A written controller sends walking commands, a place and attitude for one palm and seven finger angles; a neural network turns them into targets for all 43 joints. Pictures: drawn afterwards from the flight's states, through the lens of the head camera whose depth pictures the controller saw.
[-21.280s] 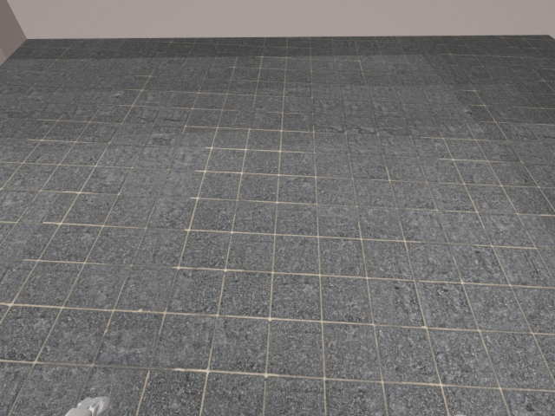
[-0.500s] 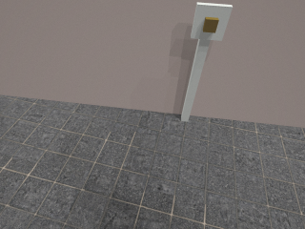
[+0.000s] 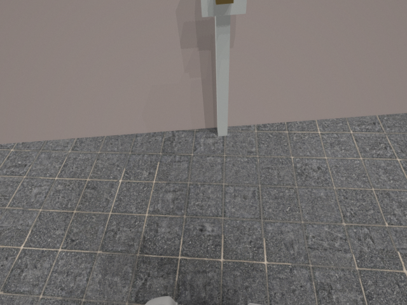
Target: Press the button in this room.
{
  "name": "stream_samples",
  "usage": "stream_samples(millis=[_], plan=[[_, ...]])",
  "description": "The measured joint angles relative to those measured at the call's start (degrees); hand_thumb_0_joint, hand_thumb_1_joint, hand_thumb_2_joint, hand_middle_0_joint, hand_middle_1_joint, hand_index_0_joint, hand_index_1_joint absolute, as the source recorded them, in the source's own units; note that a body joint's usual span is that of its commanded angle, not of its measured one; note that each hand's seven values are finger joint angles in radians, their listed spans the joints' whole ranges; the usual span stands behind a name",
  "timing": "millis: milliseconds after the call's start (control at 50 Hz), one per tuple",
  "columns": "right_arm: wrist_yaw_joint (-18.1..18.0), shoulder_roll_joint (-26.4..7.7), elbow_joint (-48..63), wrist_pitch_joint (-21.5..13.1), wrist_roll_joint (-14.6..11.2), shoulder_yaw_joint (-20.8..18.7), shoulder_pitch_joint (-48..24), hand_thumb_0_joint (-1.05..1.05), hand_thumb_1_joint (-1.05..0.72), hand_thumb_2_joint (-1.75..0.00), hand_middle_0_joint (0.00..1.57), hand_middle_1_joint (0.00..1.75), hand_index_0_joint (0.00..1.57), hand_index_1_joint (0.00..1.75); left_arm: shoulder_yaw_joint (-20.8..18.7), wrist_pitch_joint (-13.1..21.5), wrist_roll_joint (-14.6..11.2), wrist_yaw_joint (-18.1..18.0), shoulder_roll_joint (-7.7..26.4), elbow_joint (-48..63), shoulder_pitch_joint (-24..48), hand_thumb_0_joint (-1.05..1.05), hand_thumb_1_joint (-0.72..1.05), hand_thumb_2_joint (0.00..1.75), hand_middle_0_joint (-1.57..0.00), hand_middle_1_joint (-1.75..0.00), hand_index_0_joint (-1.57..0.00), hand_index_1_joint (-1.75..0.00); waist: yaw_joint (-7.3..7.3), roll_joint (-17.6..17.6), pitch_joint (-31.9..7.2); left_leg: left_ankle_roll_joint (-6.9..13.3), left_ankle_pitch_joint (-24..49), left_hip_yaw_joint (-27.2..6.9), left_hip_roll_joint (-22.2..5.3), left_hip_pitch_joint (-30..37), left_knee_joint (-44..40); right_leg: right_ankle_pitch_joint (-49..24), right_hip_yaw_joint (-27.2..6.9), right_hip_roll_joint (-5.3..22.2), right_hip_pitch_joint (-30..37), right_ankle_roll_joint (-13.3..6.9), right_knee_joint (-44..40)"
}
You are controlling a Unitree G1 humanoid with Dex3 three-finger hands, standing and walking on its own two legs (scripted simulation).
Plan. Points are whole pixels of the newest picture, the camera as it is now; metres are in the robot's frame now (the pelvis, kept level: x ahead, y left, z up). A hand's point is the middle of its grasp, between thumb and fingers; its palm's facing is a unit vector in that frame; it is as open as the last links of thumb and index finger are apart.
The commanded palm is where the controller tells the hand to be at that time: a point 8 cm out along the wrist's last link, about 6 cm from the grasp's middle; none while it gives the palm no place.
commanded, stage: walk to a spot facing it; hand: left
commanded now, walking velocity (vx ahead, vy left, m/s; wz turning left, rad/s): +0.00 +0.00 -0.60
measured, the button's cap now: out of the picture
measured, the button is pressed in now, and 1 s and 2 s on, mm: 0 0 0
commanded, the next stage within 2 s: none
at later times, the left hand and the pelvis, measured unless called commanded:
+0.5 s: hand out of the picture +0.09 +0.23 -0.15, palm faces -0.14 -0.96 -0.23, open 7.4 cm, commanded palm none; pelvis +0.02 +0.03 +0.02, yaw -13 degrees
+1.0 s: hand (186, 208) +0.36 +0.09 -0.16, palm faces -0.60 -0.78 -0.14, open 7.4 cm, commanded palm none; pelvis +0.14 +0.02 +0.01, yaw -33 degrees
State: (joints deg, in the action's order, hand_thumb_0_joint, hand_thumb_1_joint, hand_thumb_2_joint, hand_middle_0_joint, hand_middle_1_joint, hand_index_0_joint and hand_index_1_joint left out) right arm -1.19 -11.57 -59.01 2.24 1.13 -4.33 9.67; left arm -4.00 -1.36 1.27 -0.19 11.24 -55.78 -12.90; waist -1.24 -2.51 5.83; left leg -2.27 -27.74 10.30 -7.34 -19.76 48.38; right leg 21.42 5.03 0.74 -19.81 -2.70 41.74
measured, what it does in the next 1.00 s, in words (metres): walks ahead, turning right: left foot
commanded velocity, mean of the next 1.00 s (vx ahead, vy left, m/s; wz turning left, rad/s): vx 0.17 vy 0.00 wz -0.60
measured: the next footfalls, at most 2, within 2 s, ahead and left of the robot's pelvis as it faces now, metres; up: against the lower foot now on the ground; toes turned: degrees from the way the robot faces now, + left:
left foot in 0.54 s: +0.08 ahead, +0.15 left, +0.00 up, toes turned -14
right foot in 1.06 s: +0.20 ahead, -0.14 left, +0.00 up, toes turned -43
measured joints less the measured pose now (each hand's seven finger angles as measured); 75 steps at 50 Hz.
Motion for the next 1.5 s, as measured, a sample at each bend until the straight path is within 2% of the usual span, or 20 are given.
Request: stream_samples(millis=[40,80,260,440,520,560,600,680,780,920,1000,1040,1060,1080,1120,1160,1240,1320,1460,1500], plan=[[-0.02,-0.67,0.62,0.91,-0.07,-0.06,-1.46,0.01,-0.9,-0.9,0.2,0.3,0.2,0.3,0.18,0.24,-0.22,-0.36,-0.26,0.73,0.47,0.0,0.91,0.9,-0.2,-0.3,-0.2,-0.3,-0.33,-0.21,0.52,-0.09,-1.25,-4.72,1.91,-4.14,9.66,-0.1,-0.48,-0.89,0.28,-1.49,-1.34],[0.09,-1.15,1.5,0.9,0.07,0.02,-2.97,0.01,-0.91,-0.9,0.2,0.3,0.2,0.3,0.35,0.13,-0.4,-0.48,-0.46,1.17,0.66,0.0,0.91,0.9,-0.2,-0.3,-0.2,-0.3,-0.58,0.13,0.92,-0.54,1.44,-6.97,2.98,-6.86,15.0,-2.18,-1.5,-1.58,1.2,-1.77,-4.63],[-0.02,-3.01,5.14,0.57,0.11,0.52,-6.94,0.01,-0.9,-0.9,0.2,0.3,0.2,0.3,1.11,0.21,-0.64,0.17,-0.35,2.06,-0.02,0.0,0.91,0.9,-0.2,-0.3,-0.2,-0.3,-1.16,1.8,0.11,-2.6,6.76,-11.55,3.87,-9.0,15.36,-7.68,-6.51,-3.7,3.3,-1.85,-13.21],[0.22,-3.21,6.83,0.29,-0.04,1.25,-6.7,0.01,-0.91,-0.9,0.2,0.3,0.2,0.3,0.74,-0.07,-0.25,0.65,1.49,2.21,-1.31,0.0,0.91,0.89,-0.21,-0.3,-0.2,-0.3,-2.29,2.93,-1.04,-2.36,3.54,-11.23,4.86,-4.02,3.04,-8.26,-10.75,-5.27,3.79,-0.26,-14.33],[0.54,-2.27,7.87,-1.26,-0.36,1.98,-4.9,0.01,-0.9,-0.9,0.2,0.3,0.2,0.3,0.38,-0.5,-0.3,1.1,3.11,1.79,-2.27,0.0,0.91,0.9,-0.21,-0.3,-0.2,-0.3,-2.58,4.37,-2.06,-1.04,4.85,-9.83,6.34,2.03,-11.33,-6.97,-13.22,-5.41,3.34,1.43,-12.6],[0.5,-1.96,8.57,-2.7,-0.15,2.4,-3.27,0.01,-0.9,-0.9,0.2,0.3,0.2,0.3,0.06,-1.12,-0.55,1.32,3.84,1.39,-2.72,0.0,0.91,0.9,-0.2,-0.3,-0.2,-0.3,-2.0,4.51,-2.83,0.9,7.26,-9.06,6.22,4.75,-17.02,-0.49,-13.4,-5.84,0.97,1.82,-6.23],[0.61,-1.26,8.52,-3.16,0.21,2.9,-1.38,0.01,-0.9,-0.9,0.2,0.3,0.2,0.3,-0.56,-1.85,-0.25,1.75,4.38,0.67,-2.38,0.01,0.91,0.9,-0.2,-0.3,-0.2,-0.3,-1.69,4.85,-2.74,3.08,7.69,-7.18,5.86,6.15,-16.27,5.16,-10.56,-4.9,-2.72,2.71,4.27],[0.38,-0.23,6.89,-3.58,0.29,3.41,3.82,0.0,-0.9,-0.9,0.2,0.3,0.21,0.3,-1.39,-1.73,0.36,2.87,5.23,0.99,-1.31,0.01,0.91,0.9,-0.2,-0.3,-0.2,-0.3,-0.79,4.32,-3.01,3.95,8.71,-4.22,4.46,11.55,-22.03,-0.13,-5.72,-1.71,-10.08,4.53,20.34],[-0.21,1.08,3.51,-4.28,0.1,3.52,9.47,0.01,-0.9,-0.9,0.2,0.3,0.21,0.3,-1.55,-1.6,0.24,2.67,5.59,2.21,1.51,0.01,0.91,0.9,-0.2,-0.3,-0.2,-0.3,0.21,4.35,-2.13,3.92,7.93,-0.56,3.62,15.68,-25.33,-5.29,-4.66,1.03,-15.42,5.63,26.96],[-0.45,2.47,-0.7,-4.95,0.55,2.91,15.31,0.01,-0.9,-0.9,0.2,0.3,0.2,0.3,-0.4,-2.19,0.28,3.22,3.68,2.15,7.08,0.01,0.91,0.9,-0.2,-0.29,-0.19,-0.3,2.86,4.4,-0.47,2.98,3.82,5.21,3.13,20.44,-26.13,-6.45,-0.23,2.61,-14.57,5.0,16.15],[-0.24,2.6,-2.32,-4.87,0.65,2.46,17.79,0.01,-0.9,-0.9,0.2,0.3,0.2,0.3,0.65,-1.49,0.24,3.46,2.09,2.99,10.89,0.01,0.91,0.9,-0.2,-0.29,-0.19,-0.3,4.73,3.6,0.67,1.38,0.23,8.32,2.04,22.95,-24.6,-3.65,3.02,0.91,-10.72,2.33,4.25],[0.07,2.7,-3.03,-4.52,0.27,2.3,19.01,0.01,-0.9,-0.9,0.2,0.3,0.2,0.3,1.13,-0.06,0.21,3.43,1.65,3.86,12.03,0.01,0.91,0.9,-0.2,-0.29,-0.19,-0.3,4.93,3.42,1.02,0.49,-1.91,9.45,0.54,22.26,-18.15,-4.52,4.62,-0.81,-6.48,0.33,-3.39],[0.37,2.89,-3.26,-4.19,-0.18,2.32,19.65,0.01,-0.9,-0.9,0.2,0.3,0.21,0.3,1.39,1.0,0.25,3.34,1.67,4.3,12.27,0.01,0.91,0.9,-0.2,-0.3,-0.19,-0.3,4.87,3.82,1.05,0.11,-2.18,9.17,-0.58,19.92,-10.46,-9.45,4.89,-0.96,-4.41,-1.59,-6.35],[0.56,2.91,-3.46,-3.6,-0.65,2.37,19.29,0.01,-0.9,-0.9,0.2,0.3,0.21,0.3,1.55,2.1,-0.02,2.99,1.59,4.63,12.39,0.01,0.91,0.9,-0.2,-0.3,-0.2,-0.3,4.68,3.89,1.42,-0.54,-3.2,6.55,-1.23,15.83,0.66,-10.25,4.63,-1.16,-4.42,-2.64,-4.72],[0.62,2.66,-3.2,-2.43,-0.98,2.31,16.96,0.01,-0.9,-0.9,0.2,0.3,0.21,0.3,1.8,3.17,-1.0,2.29,1.42,4.94,11.52,0.0,0.91,0.9,-0.2,-0.3,-0.2,-0.3,4.63,3.86,2.12,-0.89,-2.58,-0.31,-0.4,7.11,19.68,-6.26,3.57,-1.84,-2.87,-3.05,-2.56],[0.73,2.18,-1.74,-1.88,-0.59,1.99,13.58,0.01,-0.9,-0.9,0.2,0.3,0.2,0.3,1.89,3.2,-1.34,1.62,1.27,4.51,9.56,0.0,0.91,0.9,-0.2,-0.3,-0.2,-0.3,4.31,3.65,2.08,-1.02,1.1,-4.14,-0.32,-0.27,27.69,-4.43,1.97,-2.72,0.02,-2.59,-4.34],[1.11,1.1,3.45,-2.06,0.2,1.58,5.98,0.01,-0.9,-0.9,0.2,0.3,0.2,0.3,1.9,2.6,-0.63,1.01,0.97,2.05,4.93,0.0,0.91,0.9,-0.2,-0.3,-0.2,-0.3,4.07,2.74,0.65,-2.17,6.32,-7.26,-2.38,-10.5,20.84,-5.42,-1.59,-3.6,4.17,-1.58,-9.34],[1.94,0.55,7.37,-3.01,0.41,1.54,0.23,0.01,-0.91,-0.9,0.2,0.3,0.2,0.3,1.53,2.45,-0.26,1.43,1.07,0.23,1.3,0.0,0.91,0.89,-0.2,-0.3,-0.2,-0.3,2.59,2.22,-0.83,-2.91,11.83,-8.39,-2.84,-13.95,8.56,-4.45,-4.59,-3.61,6.67,-0.76,-11.38],[2.28,-0.61,9.79,-4.18,0.26,1.8,-4.88,0.0,-0.91,-0.9,0.2,0.3,0.2,0.3,0.29,2.37,-0.33,1.51,2.36,0.28,-3.69,0.01,0.91,0.9,-0.2,-0.3,-0.2,-0.3,-2.28,2.95,-2.21,-2.21,13.61,-6.66,1.74,-5.96,-12.22,1.27,-8.93,-2.89,9.74,2.03,-9.46],[1.86,-0.51,10.17,-5.21,0.63,2.22,-5.83,0.0,-0.9,-0.9,0.2,0.3,0.2,0.3,-0.3,1.75,-0.85,1.28,3.18,-0.02,-4.73,0.01,0.91,0.9,-0.2,-0.3,-0.2,-0.3,-3.07,3.97,-2.09,0.62,18.13,-4.98,2.14,-3.92,-13.81,5.7,-10.05,-2.68,7.42,2.3,-1.42]])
